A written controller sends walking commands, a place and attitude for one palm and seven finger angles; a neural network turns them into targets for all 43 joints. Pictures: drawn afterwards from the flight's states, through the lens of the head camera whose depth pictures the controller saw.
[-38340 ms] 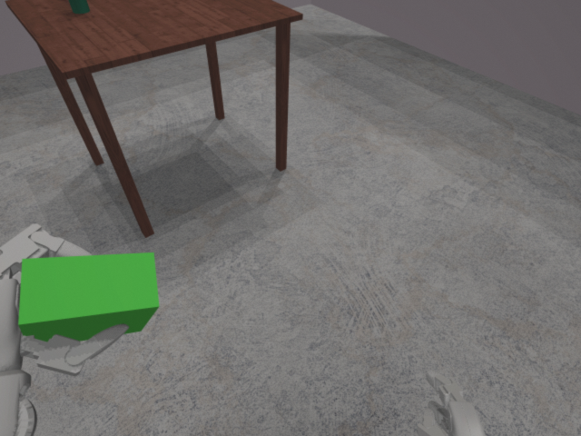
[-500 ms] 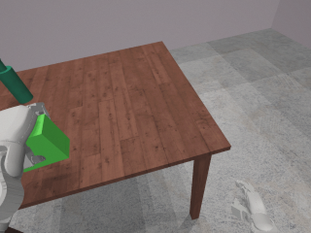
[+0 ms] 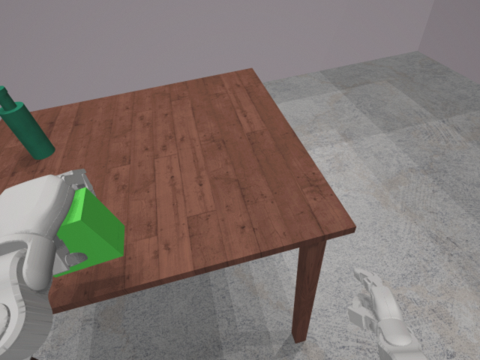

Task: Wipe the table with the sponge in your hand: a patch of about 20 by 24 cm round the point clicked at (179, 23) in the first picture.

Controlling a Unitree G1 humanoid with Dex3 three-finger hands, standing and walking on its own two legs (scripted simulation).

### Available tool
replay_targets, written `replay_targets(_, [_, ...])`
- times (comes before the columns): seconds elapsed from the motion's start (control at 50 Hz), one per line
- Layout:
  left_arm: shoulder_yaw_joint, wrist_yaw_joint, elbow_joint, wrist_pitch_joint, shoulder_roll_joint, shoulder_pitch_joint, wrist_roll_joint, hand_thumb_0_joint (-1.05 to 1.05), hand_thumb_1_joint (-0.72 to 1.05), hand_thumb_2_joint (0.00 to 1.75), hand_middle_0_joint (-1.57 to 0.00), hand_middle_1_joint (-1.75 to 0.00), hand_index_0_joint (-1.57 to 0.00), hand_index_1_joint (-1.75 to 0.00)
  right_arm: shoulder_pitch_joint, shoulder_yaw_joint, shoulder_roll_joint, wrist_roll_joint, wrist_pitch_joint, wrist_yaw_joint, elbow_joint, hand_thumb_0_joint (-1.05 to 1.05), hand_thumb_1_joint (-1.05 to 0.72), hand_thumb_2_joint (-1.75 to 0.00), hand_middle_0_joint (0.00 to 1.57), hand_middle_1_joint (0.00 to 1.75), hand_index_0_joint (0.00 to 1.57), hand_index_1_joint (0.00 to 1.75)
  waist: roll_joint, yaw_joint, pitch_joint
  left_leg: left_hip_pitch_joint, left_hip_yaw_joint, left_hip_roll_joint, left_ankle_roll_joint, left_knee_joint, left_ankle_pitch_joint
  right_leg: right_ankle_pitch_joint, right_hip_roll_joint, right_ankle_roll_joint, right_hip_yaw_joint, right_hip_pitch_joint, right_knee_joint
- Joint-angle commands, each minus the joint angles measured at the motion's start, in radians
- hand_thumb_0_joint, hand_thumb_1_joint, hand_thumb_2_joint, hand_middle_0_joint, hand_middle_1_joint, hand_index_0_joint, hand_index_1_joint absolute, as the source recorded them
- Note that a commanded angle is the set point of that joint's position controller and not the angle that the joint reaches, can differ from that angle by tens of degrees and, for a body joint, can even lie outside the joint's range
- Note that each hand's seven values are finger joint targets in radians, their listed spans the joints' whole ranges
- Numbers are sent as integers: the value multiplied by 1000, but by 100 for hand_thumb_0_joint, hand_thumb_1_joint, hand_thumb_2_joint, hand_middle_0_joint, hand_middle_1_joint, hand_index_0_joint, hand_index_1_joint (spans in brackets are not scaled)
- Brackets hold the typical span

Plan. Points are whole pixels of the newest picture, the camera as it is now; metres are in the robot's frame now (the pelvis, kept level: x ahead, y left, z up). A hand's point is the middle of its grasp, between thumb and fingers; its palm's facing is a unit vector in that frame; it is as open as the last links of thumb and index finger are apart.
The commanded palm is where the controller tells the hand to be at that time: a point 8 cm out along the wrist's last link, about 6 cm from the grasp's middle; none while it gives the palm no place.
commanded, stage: bring the sponge back beside the body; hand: left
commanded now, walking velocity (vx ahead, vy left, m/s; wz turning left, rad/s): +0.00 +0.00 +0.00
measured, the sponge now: (77, 240) +0.21 +0.30 +0.13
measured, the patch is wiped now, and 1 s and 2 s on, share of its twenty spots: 0.95 0.95 0.95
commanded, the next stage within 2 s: step back with the hand held close in 0.64 s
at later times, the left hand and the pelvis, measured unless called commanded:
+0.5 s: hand (75, 231) +0.20 +0.27 +0.17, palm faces +0.19 -0.10 -0.98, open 9.9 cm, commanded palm +0.16 +0.27 +0.24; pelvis +0.00 -0.01 +0.00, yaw -1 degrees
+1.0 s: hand (108, 222) +0.21 +0.22 +0.19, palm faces +0.33 -0.84 -0.44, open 9.9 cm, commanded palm +0.15 +0.28 +0.23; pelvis -0.01 +0.00 -0.01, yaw +0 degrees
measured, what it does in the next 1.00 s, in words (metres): stands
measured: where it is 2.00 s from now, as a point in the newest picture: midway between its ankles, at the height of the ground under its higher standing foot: outside the picture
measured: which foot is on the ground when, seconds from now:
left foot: down 0.00-1.00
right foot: down 0.00-1.00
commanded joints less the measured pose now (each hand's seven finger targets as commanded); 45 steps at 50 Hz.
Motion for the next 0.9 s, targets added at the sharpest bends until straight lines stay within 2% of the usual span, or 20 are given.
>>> replay_targets(0.0, [178, 61, -195, -20, 249, -189, 53, 0, 10, 130, -120, -160, -120, -160, -218, -34, -89, -5, -58, -7, -178, 0, -90, -90, 20, 30, 20, 30, -44, -2, -197, -10, 8, -40, 39, -47, 252, 163, 51, -50, 23, 101, -40])
replay_targets(0.14, [195, 80, -264, 1, 236, -144, 46, 0, 10, 130, -120, -160, -120, -160, -264, -30, -80, 2, -64, 3, -203, 0, -90, -90, 20, 30, 20, 30, -28, 7, -206, -16, 2, -40, 37, -39, 242, 161, 64, -59, 67, 101, -35])
replay_targets(0.18, [167, 83, -221, 3, 198, -99, 30, 0, 10, 130, -120, -160, -120, -160, -223, -33, -82, 0, -61, 4, -184, 0, -90, -90, 20, 30, 20, 30, -51, -4, -171, -27, 17, -37, 38, -37, 240, 159, 54, -48, 39, 91, -35])
replay_targets(0.24, [184, 90, -317, 8, 215, -112, 36, 0, 10, 130, -120, -160, -120, -160, -267, -31, -80, 1, -66, 3, -209, 0, -90, -90, 20, 30, 20, 30, -43, 1, -209, -10, 9, -39, 40, -28, 240, 165, 65, -54, 72, 94, -31])
replay_targets(0.3, [160, 100, -243, 10, 195, -117, 33, 0, 10, 130, -120, -160, -120, -160, -222, -35, -86, -1, -57, -2, -184, 0, -90, -90, 20, 30, 20, 30, -55, -8, -157, -25, 20, -37, 38, -34, 222, 138, 53, -46, 44, 78, -39])
replay_targets(0.34, [187, 107, -283, 14, 230, -162, 51, 0, 10, 130, -120, -160, -120, -160, -262, -31, -81, 0, -63, -3, -198, 0, -90, -90, 20, 30, 20, 30, -44, 0, -178, -14, 10, -39, 39, -35, 217, 122, 67, -57, 77, 76, -41])
replay_targets(0.48, [147, 105, -217, 19, 186, -133, 32, 0, 10, 130, -120, -160, -120, -160, -233, -30, -79, 0, -64, -8, -181, 0, -90, -90, 20, 30, 20, 30, -57, -8, -158, -23, 25, -41, 40, -34, 205, 115, 54, -44, 53, 78, -42])
replay_targets(0.54, [177, 102, -283, 24, 220, -154, 42, 0, 10, 130, -120, -160, -120, -160, -271, -29, -80, 0, -66, -5, -199, 0, -90, -90, 20, 30, 20, 30, -43, 3, -186, -17, 13, -43, 38, -29, 212, 131, 64, -54, 82, 82, -36])
replay_targets(0.58, [149, 102, -223, 24, 182, -124, 33, 0, 10, 130, -120, -160, -120, -160, -232, -29, -79, -1, -62, -7, -180, 0, -90, -90, 20, 30, 20, 30, -60, -10, -155, -24, 27, -39, 38, -32, 212, 124, 56, -44, 53, 76, -38])
replay_targets(0.64, [180, 104, -275, 29, 226, -152, 44, 0, 10, 130, -120, -160, -120, -160, -265, -28, -83, -1, -64, -6, -198, 0, -90, -90, 20, 30, 20, 30, -44, 4, -180, -18, 14, -42, 38, -29, 209, 121, 66, -55, 83, 76, -35])
replay_targets(0.66, [145, 104, -245, 27, 187, -150, 43, 0, 10, 130, -120, -160, -120, -160, -241, -24, -76, -2, -66, -7, -195, 0, -90, -90, 20, 30, 20, 30, -81, -2, -176, -28, 28, -43, 41, -22, 215, 122, 53, -45, 57, 82, -30])
replay_targets(0.72, [159, 102, -234, 24, 205, -143, 31, 0, 10, 130, -120, -160, -120, -160, -239, -34, -87, -2, -55, -9, -186, 0, -90, -90, 20, 30, 20, 30, -74, -4, -155, -29, 24, -42, 40, -26, 195, 117, 51, -42, 61, 72, -40])
replay_targets(0.74, [69, 98, -179, 40, 101, -140, 46, 0, 10, 130, -120, -160, -120, -160, -262, -22, -79, 5, -65, -6, -194, 0, -90, -90, 20, 30, 20, 30, -63, -23, -118, -33, 26, -39, 37, -32, 171, 77, 65, -47, 72, 31, -53])
replay_targets(0.76, [398, 171, -344, -218, 22, -238, -792, 0, 10, 130, -120, -160, -120, -160, -52, -62, -63, 15, -72, 11, -364, 0, -90, -90, 20, 30, 20, 30, -263, -141, 32, -57, 14, -16, 58, 93, -31, 122, 30, -22, 140, -251, -149])
replay_targets(0.78, [382, 200, -134, -302, 65, -21, -789, 0, 10, 130, -120, -160, -120, -160, -9, -29, -57, -12, -73, 16, -267, 0, -90, -90, 20, 30, 20, 30, -369, -126, -61, -30, 25, -23, 54, 132, -55, 87, -18, -35, 105, -246, -125])
replay_targets(0.8, [395, 218, -250, -377, 31, -3, -830, 0, 10, 130, -120, -160, -120, -160, 35, -47, -52, 2, -66, 6, -271, 0, -90, -90, 20, 30, 20, 30, -382, -134, -125, -34, 7, -14, 48, 174, -27, 110, -83, -37, 114, -228, -116])
replay_targets(0.82, [410, 235, -331, -430, 39, 18, -841, 0, 10, 130, -120, -160, -120, -160, 44, -49, -50, -3, -68, -4, -256, 0, -90, -90, 20, 30, 20, 30, -313, -144, -194, -20, 11, 4, 45, 179, 32, 181, -125, -44, 114, -198, -79])
replay_targets(0.84, [465, 258, -407, -476, 77, 30, -852, 0, 10, 130, -120, -160, -120, -160, 37, -50, -56, -10, -79, -11, -250, 0, -90, -90, 20, 30, 20, 30, -193, -143, -216, 10, 6, 17, 41, 157, 96, 257, -121, -43, 123, -204, -38])
replay_targets(0.86, [438, 270, -431, -511, 16, 93, -857, 0, 10, 130, -120, -160, -120, -160, 43, -52, -55, -16, -81, -20, -245, 0, -90, -90, 20, 30, 20, 30, -55, -144, -265, 4, 0, 45, 38, 114, 197, 336, -117, -35, 68, -141, 37])
replay_targets(0.88, [460, 285, -465, -538, 17, 130, -864, 0, 10, 130, -120, -160, -120, -160, 44, -62, -66, -20, -85, -23, -252, 0, -90, -90, 20, 30, 20, 30, 41, -137, -293, -15, -20, 66, 36, 95, 319, 379, -91, -21, 42, -102, 89])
